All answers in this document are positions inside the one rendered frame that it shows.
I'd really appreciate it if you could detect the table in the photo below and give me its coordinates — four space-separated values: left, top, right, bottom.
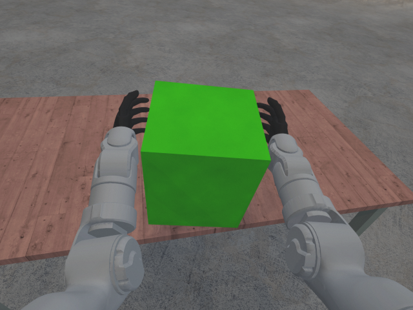
0 90 413 310

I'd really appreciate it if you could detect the robot right hand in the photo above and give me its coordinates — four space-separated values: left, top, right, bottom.
257 97 288 143

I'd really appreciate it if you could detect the left robot upper arm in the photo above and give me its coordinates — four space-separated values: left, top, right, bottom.
21 234 145 310

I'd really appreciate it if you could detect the left robot forearm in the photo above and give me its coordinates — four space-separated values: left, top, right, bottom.
64 127 139 286

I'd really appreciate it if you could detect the right robot forearm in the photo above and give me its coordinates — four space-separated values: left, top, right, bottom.
268 134 365 266

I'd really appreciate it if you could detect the carton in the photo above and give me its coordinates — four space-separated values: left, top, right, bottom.
141 81 271 228

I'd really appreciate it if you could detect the robot left hand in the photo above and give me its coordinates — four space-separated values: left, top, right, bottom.
113 90 150 134

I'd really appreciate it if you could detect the right robot upper arm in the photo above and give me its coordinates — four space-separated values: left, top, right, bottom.
285 222 413 310

